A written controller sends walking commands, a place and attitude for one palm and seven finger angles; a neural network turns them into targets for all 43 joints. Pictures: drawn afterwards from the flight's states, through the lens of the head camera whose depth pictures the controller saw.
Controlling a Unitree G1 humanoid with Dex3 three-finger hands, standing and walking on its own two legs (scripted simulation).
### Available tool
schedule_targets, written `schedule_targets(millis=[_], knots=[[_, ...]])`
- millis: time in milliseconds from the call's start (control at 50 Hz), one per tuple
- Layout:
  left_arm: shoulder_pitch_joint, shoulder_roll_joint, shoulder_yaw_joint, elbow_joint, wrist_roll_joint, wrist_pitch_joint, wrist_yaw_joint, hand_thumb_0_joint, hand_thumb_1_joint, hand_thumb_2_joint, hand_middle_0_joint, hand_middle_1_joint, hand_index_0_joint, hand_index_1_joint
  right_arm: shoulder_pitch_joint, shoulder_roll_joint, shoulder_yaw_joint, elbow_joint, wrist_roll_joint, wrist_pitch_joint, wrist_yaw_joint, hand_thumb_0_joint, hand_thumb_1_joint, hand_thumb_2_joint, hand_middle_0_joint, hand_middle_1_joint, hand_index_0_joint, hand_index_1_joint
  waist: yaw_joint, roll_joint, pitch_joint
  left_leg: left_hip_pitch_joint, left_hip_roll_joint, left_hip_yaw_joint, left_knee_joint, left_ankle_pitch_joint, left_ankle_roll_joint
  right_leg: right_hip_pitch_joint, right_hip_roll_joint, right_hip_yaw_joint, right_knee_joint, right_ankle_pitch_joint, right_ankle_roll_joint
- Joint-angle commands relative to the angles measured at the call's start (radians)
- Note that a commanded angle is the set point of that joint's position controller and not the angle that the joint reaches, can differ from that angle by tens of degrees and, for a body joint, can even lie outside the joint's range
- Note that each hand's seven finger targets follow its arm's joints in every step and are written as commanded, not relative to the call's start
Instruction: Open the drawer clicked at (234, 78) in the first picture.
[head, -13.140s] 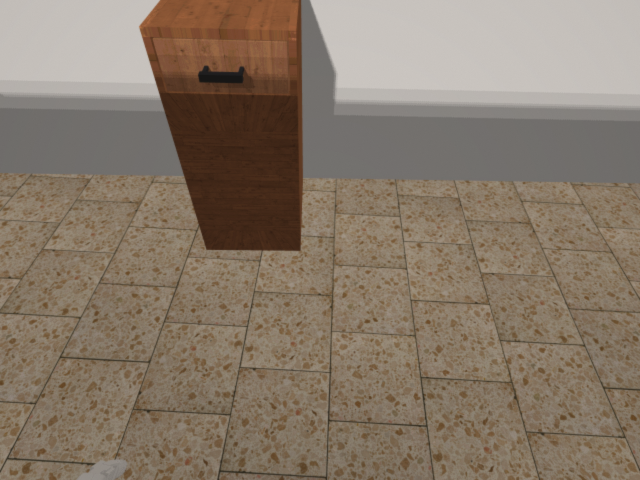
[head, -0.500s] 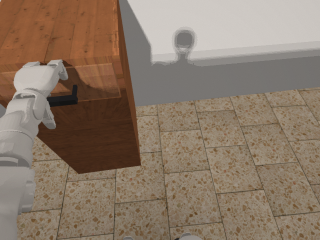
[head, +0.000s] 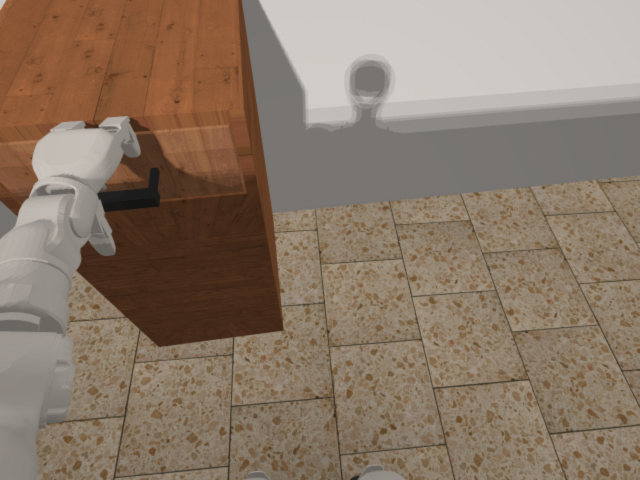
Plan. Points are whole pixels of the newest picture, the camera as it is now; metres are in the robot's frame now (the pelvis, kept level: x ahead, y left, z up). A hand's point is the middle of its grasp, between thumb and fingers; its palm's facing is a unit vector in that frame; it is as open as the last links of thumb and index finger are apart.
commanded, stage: move the hooked fingers above the handle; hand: left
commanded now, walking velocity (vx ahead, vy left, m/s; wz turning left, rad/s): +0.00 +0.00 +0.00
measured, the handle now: (119, 189) +0.52 +0.27 +0.02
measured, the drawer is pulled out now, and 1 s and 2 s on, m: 0.00 0.00 0.00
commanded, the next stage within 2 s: lower the fingers behind the handle in 1.22 s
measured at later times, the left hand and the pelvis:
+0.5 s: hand (84, 190) +0.47 +0.29 +0.07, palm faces -0.05 -0.02 -1.00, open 13.8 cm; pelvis +0.02 +0.00 +0.00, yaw +0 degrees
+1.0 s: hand (93, 189) +0.47 +0.27 +0.07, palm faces -0.05 -0.03 -1.00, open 13.8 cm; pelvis +0.04 +0.01 +0.01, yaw +1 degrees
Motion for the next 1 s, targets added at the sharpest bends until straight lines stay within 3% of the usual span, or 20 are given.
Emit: schedule_targets(millis=[0,80,140,220,280,340,380,400,460,520,560,580,700,740,800,840,880,920,940,980], knots=[[-0.404,0.431,0.141,-0.156,-0.029,0.064,0.041,0.000,-0.500,0.300,-0.300,-1.200,-0.300,-1.200,0.093,-0.167,-0.061,-0.064,-0.004,-0.019,-0.017,0.000,-0.900,-0.900,0.200,0.300,0.200,0.300,0.030,0.007,-0.346,0.155,-0.037,0.013,-0.078,0.155,0.032,0.222,0.007,-0.003,-0.095,0.137,-0.012],[-0.374,0.447,0.168,-0.194,-0.027,0.051,0.043,0.000,-0.500,0.300,-0.300,-1.200,-0.300,-1.200,0.091,-0.163,-0.067,-0.065,-0.008,-0.016,-0.014,0.000,-0.900,-0.900,0.200,0.300,0.200,0.300,0.053,0.035,-0.389,0.180,-0.037,0.016,-0.078,0.200,0.030,0.249,0.008,-0.003,-0.084,0.174,-0.017],[-0.387,0.411,0.147,-0.199,-0.031,0.050,0.046,0.000,-0.500,0.300,-0.300,-1.200,-0.300,-1.200,0.093,-0.163,-0.069,-0.062,-0.008,-0.017,-0.013,0.000,-0.900,-0.900,0.200,0.300,0.200,0.300,0.037,0.004,-0.367,0.181,-0.033,0.013,-0.081,0.201,0.031,0.246,0.010,-0.006,-0.093,0.174,-0.016],[-0.338,0.393,0.139,-0.214,-0.033,0.043,0.036,0.000,-0.500,0.300,-0.300,-1.200,-0.300,-1.200,0.096,-0.161,-0.078,-0.061,-0.008,-0.019,-0.010,0.000,-0.900,-0.900,0.200,0.300,0.200,0.300,0.046,0.033,-0.394,0.212,-0.035,0.018,-0.077,0.242,0.032,0.257,0.011,-0.002,-0.091,0.216,-0.018],[-0.333,0.365,0.120,-0.201,-0.042,0.035,0.020,0.000,-0.500,0.300,-0.300,-1.200,-0.300,-1.200,0.102,-0.163,-0.080,-0.056,-0.005,-0.017,-0.010,0.000,-0.900,-0.900,0.200,0.300,0.200,0.300,0.032,0.010,-0.351,0.209,-0.032,0.014,-0.082,0.239,0.032,0.243,0.012,-0.005,-0.100,0.216,-0.017],[-0.360,0.329,0.099,-0.250,-0.043,0.015,0.015,0.000,-0.500,0.300,-0.300,-1.200,-0.300,-1.200,0.107,-0.160,-0.087,-0.055,-0.008,-0.019,-0.008,0.000,-0.900,-0.900,0.200,0.300,0.200,0.300,0.022,0.024,-0.372,0.253,-0.029,0.012,-0.076,0.283,0.033,0.236,0.014,-0.007,-0.099,0.239,-0.021],[-0.325,0.349,0.124,-0.264,-0.039,0.009,0.019,0.000,-0.500,0.300,-0.300,-1.200,-0.300,-1.200,0.109,-0.157,-0.090,-0.054,-0.011,-0.015,-0.003,0.000,-0.900,-0.900,0.200,0.300,0.200,0.300,0.042,0.054,-0.402,0.276,-0.031,0.007,-0.071,0.327,0.028,0.239,0.017,-0.012,-0.083,0.262,-0.025],[-0.318,0.290,0.083,-0.266,-0.042,0.011,0.019,0.000,-0.500,0.300,-0.300,-1.200,-0.300,-1.200,0.105,-0.152,-0.092,-0.058,-0.011,-0.014,0.000,0.000,-0.900,-0.900,0.200,0.300,0.200,0.300,0.032,0.050,-0.380,0.288,-0.029,0.005,-0.072,0.333,0.027,0.217,0.018,-0.017,-0.088,0.258,-0.025],[-0.324,0.300,0.099,-0.306,-0.046,0.005,0.023,0.000,-0.500,0.300,-0.300,-1.200,-0.300,-1.200,0.104,-0.154,-0.095,-0.055,-0.013,-0.013,0.008,0.000,-0.900,-0.900,0.200,0.300,0.200,0.300,0.038,0.066,-0.388,0.313,-0.026,0.000,-0.068,0.370,0.024,0.219,0.020,-0.019,-0.084,0.275,-0.028],[-0.313,0.251,0.070,-0.327,-0.046,0.015,0.025,0.000,-0.500,0.300,-0.300,-1.200,-0.300,-1.200,0.096,-0.149,-0.099,-0.059,-0.016,-0.010,0.014,0.000,-0.900,-0.900,0.200,0.300,0.200,0.300,0.038,0.073,-0.385,0.335,-0.025,-0.003,-0.066,0.392,0.022,0.208,0.022,-0.025,-0.082,0.277,-0.030],[-0.313,0.269,0.087,-0.345,-0.044,0.016,0.027,0.000,-0.500,0.300,-0.300,-1.200,-0.300,-1.200,0.094,-0.149,-0.098,-0.058,-0.016,-0.007,0.017,0.000,-0.900,-0.900,0.200,0.300,0.200,0.300,0.043,0.071,-0.404,0.351,-0.022,-0.010,-0.066,0.434,0.020,0.218,0.022,-0.027,-0.075,0.297,-0.031],[-0.311,0.236,0.061,-0.352,-0.048,0.022,0.026,0.000,-0.500,0.300,-0.300,-1.200,-0.300,-1.200,0.088,-0.148,-0.100,-0.059,-0.017,-0.007,0.020,0.000,-0.900,-0.900,0.200,0.300,0.200,0.300,0.037,0.086,-0.392,0.363,-0.023,-0.009,-0.061,0.440,0.020,0.207,0.023,-0.028,-0.078,0.298,-0.032],[-0.303,0.197,0.042,-0.373,-0.054,0.041,0.018,0.000,-0.500,0.300,-0.300,-1.200,-0.300,-1.200,0.075,-0.144,-0.099,-0.066,-0.018,0.000,0.026,0.000,-0.900,-0.900,0.200,0.300,0.200,0.300,0.037,0.048,-0.369,0.370,-0.020,-0.015,-0.066,0.452,0.020,0.208,0.023,-0.036,-0.080,0.298,-0.030],[-0.309,0.241,0.074,-0.357,-0.048,0.047,0.017,0.000,-0.500,0.300,-0.300,-1.200,-0.300,-1.200,0.076,-0.148,-0.094,-0.061,-0.021,0.003,0.023,0.000,-0.900,-0.900,0.200,0.300,0.200,0.300,0.040,0.029,-0.362,0.360,-0.020,-0.018,-0.069,0.454,0.021,0.222,0.023,-0.035,-0.081,0.303,-0.034],[-0.311,0.199,0.040,-0.378,-0.050,0.051,0.011,0.000,-0.500,0.300,-0.300,-1.200,-0.300,-1.200,0.069,-0.141,-0.094,-0.069,-0.019,0.001,0.024,0.000,-0.900,-0.900,0.200,0.300,0.200,0.300,0.042,0.052,-0.383,0.369,-0.025,-0.013,-0.068,0.451,0.021,0.227,0.020,-0.034,-0.078,0.311,-0.033],[-0.307,0.219,0.061,-0.385,-0.049,0.048,0.008,0.000,-0.500,0.300,-0.300,-1.200,-0.300,-1.200,0.069,-0.144,-0.094,-0.067,-0.022,0.005,0.024,0.000,-0.900,-0.900,0.200,0.300,0.200,0.300,0.045,0.043,-0.387,0.378,-0.021,-0.018,-0.064,0.487,0.019,0.233,0.020,-0.033,-0.076,0.324,-0.034],[-0.290,0.165,0.023,-0.385,-0.056,0.051,0.002,0.000,-0.500,0.300,-0.300,-1.200,-0.300,-1.200,0.066,-0.136,-0.096,-0.071,-0.020,0.005,0.028,0.000,-0.900,-0.900,0.200,0.300,0.200,0.300,0.040,0.047,-0.381,0.389,-0.021,-0.016,-0.059,0.496,0.020,0.222,0.021,-0.036,-0.077,0.331,-0.031],[-0.287,0.192,0.047,-0.397,-0.058,0.048,0.000,0.000,-0.500,0.300,-0.300,-1.200,-0.300,-1.200,0.066,-0.138,-0.097,-0.073,-0.022,0.006,0.029,0.000,-0.900,-0.900,0.200,0.300,0.200,0.300,0.053,0.054,-0.395,0.386,-0.023,-0.014,-0.061,0.500,0.020,0.239,0.020,-0.031,-0.075,0.339,-0.032],[-0.270,0.226,0.079,-0.379,-0.056,0.050,0.001,0.000,-0.500,0.300,-0.300,-1.200,-0.300,-1.200,0.064,-0.141,-0.095,-0.071,-0.023,0.010,0.027,0.000,-0.900,-0.900,0.200,0.300,0.200,0.300,0.051,0.016,-0.387,0.366,-0.023,-0.014,-0.061,0.488,0.023,0.257,0.021,-0.032,-0.076,0.343,-0.032],[-0.287,0.210,0.062,-0.378,-0.053,0.051,0.003,0.000,-0.500,0.300,-0.300,-1.200,-0.300,-1.200,0.063,-0.139,-0.094,-0.069,-0.021,0.010,0.026,0.000,-0.900,-0.900,0.200,0.300,0.200,0.300,0.048,0.026,-0.371,0.351,-0.025,-0.012,-0.064,0.466,0.023,0.248,0.019,-0.032,-0.075,0.341,-0.032]])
